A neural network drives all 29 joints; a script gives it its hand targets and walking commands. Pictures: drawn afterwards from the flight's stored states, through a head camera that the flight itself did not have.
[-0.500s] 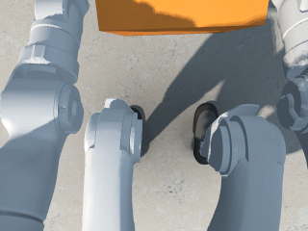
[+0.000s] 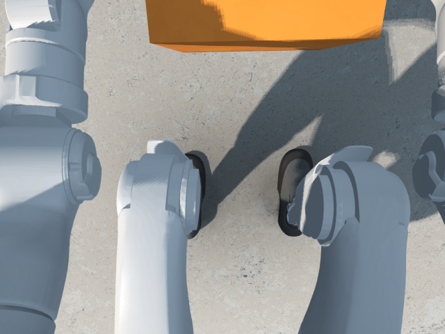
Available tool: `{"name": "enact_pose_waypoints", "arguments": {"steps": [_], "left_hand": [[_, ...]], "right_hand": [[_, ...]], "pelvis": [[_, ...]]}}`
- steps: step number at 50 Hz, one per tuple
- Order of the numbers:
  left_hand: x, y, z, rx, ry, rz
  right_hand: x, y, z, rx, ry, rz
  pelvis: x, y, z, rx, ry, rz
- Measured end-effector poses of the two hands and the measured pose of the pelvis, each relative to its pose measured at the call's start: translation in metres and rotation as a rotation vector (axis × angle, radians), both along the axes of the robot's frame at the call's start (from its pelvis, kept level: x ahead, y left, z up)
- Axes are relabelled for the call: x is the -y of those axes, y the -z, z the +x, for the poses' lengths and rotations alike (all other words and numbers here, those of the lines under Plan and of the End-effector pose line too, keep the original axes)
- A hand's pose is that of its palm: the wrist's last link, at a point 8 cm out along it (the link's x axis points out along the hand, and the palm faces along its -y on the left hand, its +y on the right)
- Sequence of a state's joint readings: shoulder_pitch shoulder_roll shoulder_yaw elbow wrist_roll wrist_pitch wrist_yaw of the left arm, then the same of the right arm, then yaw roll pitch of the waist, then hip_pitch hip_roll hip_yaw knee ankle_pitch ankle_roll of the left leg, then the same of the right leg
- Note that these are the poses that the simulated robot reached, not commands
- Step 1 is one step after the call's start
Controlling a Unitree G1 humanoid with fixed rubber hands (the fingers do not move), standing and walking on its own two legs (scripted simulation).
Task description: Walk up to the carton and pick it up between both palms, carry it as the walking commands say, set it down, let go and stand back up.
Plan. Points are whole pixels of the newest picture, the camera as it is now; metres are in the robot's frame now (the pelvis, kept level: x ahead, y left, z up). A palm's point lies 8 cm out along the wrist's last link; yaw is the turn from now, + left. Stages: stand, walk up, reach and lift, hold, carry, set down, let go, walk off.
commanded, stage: set down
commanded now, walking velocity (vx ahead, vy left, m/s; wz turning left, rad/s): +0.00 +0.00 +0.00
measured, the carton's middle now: out of the picture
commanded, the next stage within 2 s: let go in 1.18 s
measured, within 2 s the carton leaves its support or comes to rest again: neither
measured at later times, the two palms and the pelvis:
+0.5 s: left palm out of the picture +0.56 +0.21 -0.01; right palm out of the picture +0.57 -0.22 -0.01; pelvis -0.01 +0.00 +0.11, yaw +0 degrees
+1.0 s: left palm out of the picture +0.56 +0.23 +0.14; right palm out of the picture +0.58 -0.22 +0.14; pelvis -0.01 -0.01 +0.25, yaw +0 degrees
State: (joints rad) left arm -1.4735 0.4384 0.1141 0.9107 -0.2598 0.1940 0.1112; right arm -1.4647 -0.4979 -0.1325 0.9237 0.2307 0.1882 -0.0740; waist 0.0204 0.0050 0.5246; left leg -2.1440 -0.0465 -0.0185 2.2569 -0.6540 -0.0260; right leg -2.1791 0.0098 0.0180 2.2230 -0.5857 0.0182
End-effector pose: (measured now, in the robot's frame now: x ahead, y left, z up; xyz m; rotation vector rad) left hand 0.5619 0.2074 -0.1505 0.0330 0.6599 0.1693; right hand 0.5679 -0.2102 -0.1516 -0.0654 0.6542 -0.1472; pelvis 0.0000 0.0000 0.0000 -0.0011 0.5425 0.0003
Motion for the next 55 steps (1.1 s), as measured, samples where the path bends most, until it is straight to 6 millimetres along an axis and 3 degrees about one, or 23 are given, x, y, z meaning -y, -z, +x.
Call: {"name": "enact_pose_waypoints", "arguments": {"steps": [12,23,44,55], "left_hand": [[-0.011,-0.068,-0.006,0.006,-0.012,0.012],[-0.007,-0.127,0.000,0.016,0.003,0.002],[-0.018,-0.258,-0.002,0.010,0.000,-0.004],[-0.019,-0.315,-0.002,-0.005,0.006,0.007]], "right_hand": [[-0.001,-0.070,0.005,0.013,0.003,0.002],[0.005,-0.127,0.004,0.012,-0.006,0.007],[0.005,-0.256,0.007,0.004,-0.027,0.018],[0.008,-0.314,0.008,-0.001,-0.028,0.014]], "pelvis": [[0.001,-0.054,-0.004,0.009,-0.002,0.002],[0.002,-0.101,-0.009,0.001,0.003,-0.002],[0.009,-0.215,-0.013,0.015,0.003,0.011],[0.009,-0.271,-0.007,0.038,0.003,0.014]]}}
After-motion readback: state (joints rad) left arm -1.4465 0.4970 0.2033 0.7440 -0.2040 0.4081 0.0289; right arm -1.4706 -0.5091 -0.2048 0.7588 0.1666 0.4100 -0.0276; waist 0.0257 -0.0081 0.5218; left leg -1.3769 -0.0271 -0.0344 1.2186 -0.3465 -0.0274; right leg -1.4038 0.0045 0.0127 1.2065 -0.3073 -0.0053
